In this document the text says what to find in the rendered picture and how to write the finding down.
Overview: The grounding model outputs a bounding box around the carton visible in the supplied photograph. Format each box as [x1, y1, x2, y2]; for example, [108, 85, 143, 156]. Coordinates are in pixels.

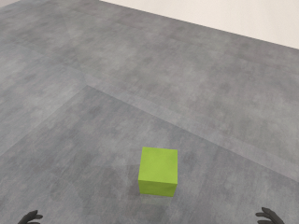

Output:
[137, 147, 178, 197]

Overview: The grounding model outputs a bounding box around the robot right hand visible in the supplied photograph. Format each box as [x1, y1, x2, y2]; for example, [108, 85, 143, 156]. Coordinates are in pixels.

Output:
[255, 207, 285, 224]

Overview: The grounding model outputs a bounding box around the robot left hand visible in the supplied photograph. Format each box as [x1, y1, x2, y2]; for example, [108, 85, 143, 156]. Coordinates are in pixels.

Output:
[18, 210, 43, 224]

